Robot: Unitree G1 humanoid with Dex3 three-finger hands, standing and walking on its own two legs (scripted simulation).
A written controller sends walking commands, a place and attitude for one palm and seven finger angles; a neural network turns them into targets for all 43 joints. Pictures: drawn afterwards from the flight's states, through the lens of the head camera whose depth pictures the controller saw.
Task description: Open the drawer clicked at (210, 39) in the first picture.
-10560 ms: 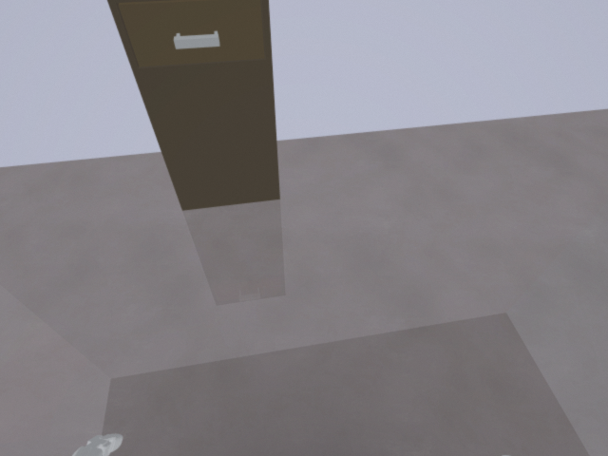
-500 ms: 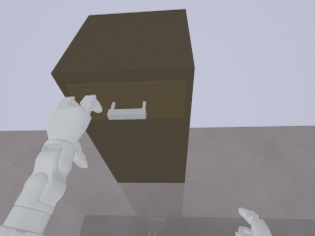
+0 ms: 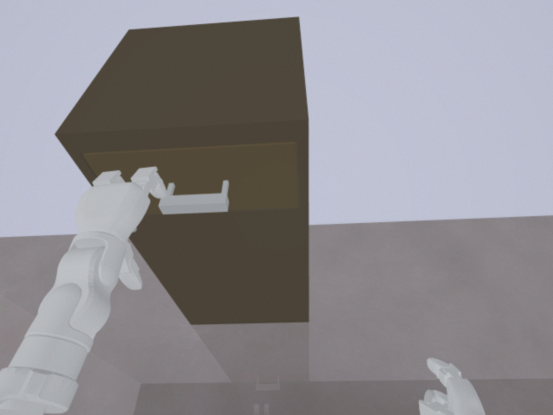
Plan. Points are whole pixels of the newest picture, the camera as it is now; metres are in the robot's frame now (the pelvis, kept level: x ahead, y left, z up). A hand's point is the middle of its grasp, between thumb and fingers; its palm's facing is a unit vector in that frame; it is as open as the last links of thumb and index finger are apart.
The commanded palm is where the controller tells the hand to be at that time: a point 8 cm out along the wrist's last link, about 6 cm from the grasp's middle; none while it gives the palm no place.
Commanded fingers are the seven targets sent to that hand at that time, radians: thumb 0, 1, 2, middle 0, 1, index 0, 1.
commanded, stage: move the hooked fingers above the handle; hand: left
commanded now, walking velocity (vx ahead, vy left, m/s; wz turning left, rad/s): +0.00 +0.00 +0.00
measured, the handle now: (196, 195) +0.50 +0.23 -0.01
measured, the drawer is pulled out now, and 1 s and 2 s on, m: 0.00 0.00 0.00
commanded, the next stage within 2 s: lower the fingers behind the handle in 1.78 s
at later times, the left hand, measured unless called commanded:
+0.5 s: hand (160, 212) +0.38 +0.24 +0.07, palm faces +0.03 -0.06 -1.00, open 13.8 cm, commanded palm +0.37 +0.25 +0.13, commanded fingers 0.00 -0.50 0.30 -0.30 -1.20 -0.30 -1.20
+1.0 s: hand (188, 191) +0.45 +0.22 +0.05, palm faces +0.01 -0.04 -1.00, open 13.8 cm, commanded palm +0.43 +0.23 +0.11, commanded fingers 0.00 -0.50 0.30 -0.30 -1.20 -0.30 -1.20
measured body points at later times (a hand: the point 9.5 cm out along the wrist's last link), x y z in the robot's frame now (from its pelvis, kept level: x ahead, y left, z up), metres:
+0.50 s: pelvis +0.01 +0.01 -0.01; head +0.05 -0.02 +0.44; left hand +0.38 +0.24 +0.13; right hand +0.16 -0.24 -0.14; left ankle -0.01 +0.11 -0.74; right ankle -0.02 -0.08 -0.74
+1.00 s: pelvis +0.02 +0.03 -0.01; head +0.07 +0.00 +0.44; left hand +0.44 +0.22 +0.11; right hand +0.10 -0.23 -0.15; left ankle -0.01 +0.11 -0.74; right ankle -0.02 -0.08 -0.74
